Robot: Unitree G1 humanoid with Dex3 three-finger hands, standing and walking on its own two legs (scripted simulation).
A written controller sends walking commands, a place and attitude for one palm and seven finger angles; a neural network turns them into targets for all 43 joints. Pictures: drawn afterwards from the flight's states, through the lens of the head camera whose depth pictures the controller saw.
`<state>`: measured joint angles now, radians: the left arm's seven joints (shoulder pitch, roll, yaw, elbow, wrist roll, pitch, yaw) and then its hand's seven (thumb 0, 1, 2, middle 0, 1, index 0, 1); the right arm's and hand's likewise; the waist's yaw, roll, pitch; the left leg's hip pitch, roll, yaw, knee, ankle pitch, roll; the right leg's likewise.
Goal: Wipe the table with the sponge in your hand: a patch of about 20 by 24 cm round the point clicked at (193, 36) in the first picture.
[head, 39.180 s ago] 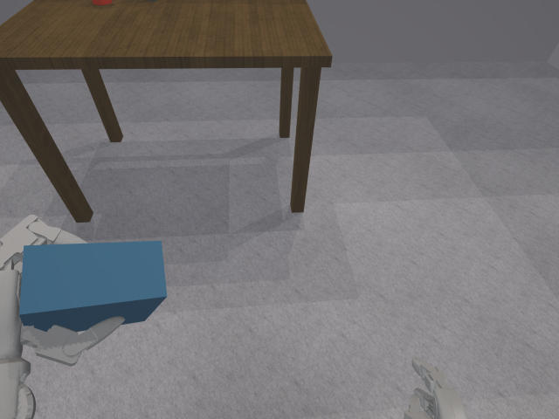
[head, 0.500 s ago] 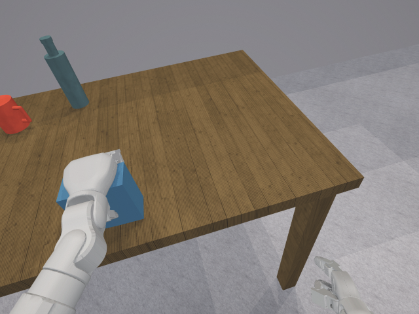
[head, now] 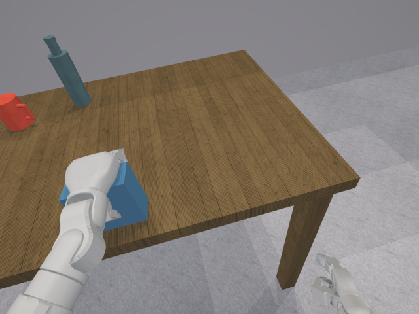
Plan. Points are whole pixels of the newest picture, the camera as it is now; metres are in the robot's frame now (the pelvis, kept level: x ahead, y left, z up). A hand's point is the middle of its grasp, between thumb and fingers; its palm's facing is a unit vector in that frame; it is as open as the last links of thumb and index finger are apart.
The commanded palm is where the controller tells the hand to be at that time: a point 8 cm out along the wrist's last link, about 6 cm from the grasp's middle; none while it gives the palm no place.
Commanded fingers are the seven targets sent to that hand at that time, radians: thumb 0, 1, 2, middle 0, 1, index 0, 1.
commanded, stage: lift the sponge slowly off the table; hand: left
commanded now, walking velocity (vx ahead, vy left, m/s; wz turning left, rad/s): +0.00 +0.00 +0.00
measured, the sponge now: (112, 204) +0.29 +0.25 +0.06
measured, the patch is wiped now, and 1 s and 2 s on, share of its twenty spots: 1.00 1.00 1.00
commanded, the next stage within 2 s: bring the sponge back beside the body in 1.56 s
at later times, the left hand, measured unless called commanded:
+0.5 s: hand (102, 175) +0.31 +0.25 +0.13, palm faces +0.03 -0.07 -1.00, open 10.4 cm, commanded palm +0.28 +0.26 +0.20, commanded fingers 0.00 0.10 1.30 -1.20 -1.60 -1.20 -1.60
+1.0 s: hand (105, 155) +0.33 +0.24 +0.16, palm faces +0.09 -0.06 -0.99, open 10.4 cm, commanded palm +0.29 +0.26 +0.24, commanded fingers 0.00 0.10 1.30 -1.20 -1.60 -1.20 -1.60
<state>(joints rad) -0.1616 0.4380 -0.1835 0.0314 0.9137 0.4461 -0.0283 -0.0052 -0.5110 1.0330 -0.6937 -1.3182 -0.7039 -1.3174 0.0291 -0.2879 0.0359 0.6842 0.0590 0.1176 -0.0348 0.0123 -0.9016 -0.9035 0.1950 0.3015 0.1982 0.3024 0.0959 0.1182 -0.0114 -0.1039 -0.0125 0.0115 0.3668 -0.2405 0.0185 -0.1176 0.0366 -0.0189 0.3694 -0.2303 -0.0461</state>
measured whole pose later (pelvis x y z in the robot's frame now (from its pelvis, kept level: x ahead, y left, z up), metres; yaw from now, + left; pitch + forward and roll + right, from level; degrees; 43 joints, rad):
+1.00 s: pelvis -0.01 +0.00 +0.00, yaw +0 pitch -1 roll +0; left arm -0.38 0.49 -0.19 0.06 0.89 0.47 -0.12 -0.01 -0.52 1.03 -0.70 -1.31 -0.71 -1.31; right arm 0.01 -0.28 0.05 0.69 0.06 0.10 -0.03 0.01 -0.90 -0.90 0.20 0.30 0.20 0.30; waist 0.10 0.13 0.00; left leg -0.10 -0.02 0.01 0.32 -0.20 0.02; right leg -0.12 0.03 -0.01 0.33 -0.19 -0.04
